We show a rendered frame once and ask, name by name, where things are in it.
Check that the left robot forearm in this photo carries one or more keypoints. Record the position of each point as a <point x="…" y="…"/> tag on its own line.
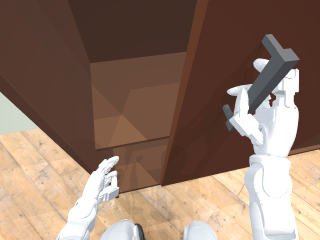
<point x="81" y="220"/>

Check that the robot right hand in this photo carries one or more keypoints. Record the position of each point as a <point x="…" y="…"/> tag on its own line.
<point x="278" y="123"/>

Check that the right robot forearm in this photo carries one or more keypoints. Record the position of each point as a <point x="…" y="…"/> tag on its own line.
<point x="270" y="186"/>

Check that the wardrobe door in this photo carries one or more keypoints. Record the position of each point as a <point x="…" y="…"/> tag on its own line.
<point x="225" y="40"/>
<point x="311" y="142"/>

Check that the handle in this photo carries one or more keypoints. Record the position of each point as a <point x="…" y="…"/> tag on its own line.
<point x="279" y="65"/>

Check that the right robot thigh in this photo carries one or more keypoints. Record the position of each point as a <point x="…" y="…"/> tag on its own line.
<point x="198" y="230"/>

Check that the left robot foot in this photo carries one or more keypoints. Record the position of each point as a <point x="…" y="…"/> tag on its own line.
<point x="140" y="231"/>

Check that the robot left hand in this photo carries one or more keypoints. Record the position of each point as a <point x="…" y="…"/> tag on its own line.
<point x="97" y="185"/>

